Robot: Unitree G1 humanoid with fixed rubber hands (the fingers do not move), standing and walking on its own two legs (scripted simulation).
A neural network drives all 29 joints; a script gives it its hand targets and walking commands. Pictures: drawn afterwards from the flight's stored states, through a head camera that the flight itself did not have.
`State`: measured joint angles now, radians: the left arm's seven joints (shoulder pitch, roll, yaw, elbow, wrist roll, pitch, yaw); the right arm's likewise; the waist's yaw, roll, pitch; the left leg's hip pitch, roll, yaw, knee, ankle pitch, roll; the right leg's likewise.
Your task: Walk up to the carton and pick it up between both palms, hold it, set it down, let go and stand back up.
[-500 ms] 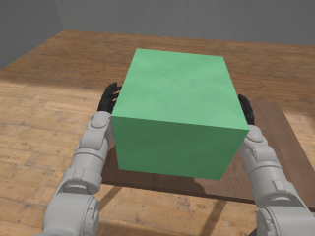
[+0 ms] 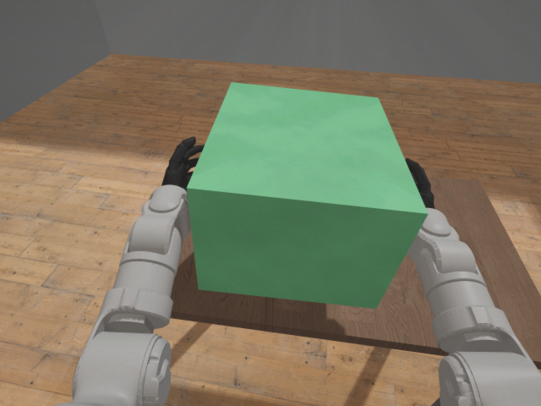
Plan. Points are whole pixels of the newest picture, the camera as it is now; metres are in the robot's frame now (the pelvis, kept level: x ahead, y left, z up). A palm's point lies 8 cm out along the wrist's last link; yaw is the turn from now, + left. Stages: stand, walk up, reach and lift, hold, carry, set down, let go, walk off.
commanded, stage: reach and lift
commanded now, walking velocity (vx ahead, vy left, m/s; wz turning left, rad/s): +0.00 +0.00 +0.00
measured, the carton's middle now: (296, 184) +0.45 +0.00 +0.13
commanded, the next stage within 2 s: hold in 0.40 s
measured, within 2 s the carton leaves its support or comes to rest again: neither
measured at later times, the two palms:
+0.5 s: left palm (170, 180) +0.39 +0.19 +0.18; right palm (415, 205) +0.39 -0.17 +0.15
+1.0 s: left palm (163, 175) +0.38 +0.19 +0.20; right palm (417, 202) +0.38 -0.17 +0.16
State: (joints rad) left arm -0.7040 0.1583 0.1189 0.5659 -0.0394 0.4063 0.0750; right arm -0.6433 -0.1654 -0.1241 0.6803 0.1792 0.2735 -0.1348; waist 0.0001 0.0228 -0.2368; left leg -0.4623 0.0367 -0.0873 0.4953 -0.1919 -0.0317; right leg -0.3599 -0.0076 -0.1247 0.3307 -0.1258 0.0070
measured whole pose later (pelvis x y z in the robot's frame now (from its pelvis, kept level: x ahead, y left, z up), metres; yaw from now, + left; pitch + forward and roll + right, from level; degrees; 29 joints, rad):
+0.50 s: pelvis +0.00 +0.00 +0.00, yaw +0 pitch +7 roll -3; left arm -0.70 0.15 0.14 0.46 -0.01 0.51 0.07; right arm -0.64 -0.17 -0.12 0.63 0.19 0.32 -0.14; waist 0.00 0.02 -0.21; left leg -0.43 0.04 -0.09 0.49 -0.20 -0.03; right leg -0.31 -0.01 -0.12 0.31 -0.12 0.01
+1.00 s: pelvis +0.00 +0.00 +0.00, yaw +0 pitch +6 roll -3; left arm -0.70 0.14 0.17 0.39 0.02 0.59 0.06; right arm -0.64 -0.17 -0.12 0.59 0.20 0.38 -0.14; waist 0.00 0.02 -0.21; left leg -0.40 0.04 -0.09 0.49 -0.20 -0.03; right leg -0.28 -0.01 -0.12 0.31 -0.12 0.01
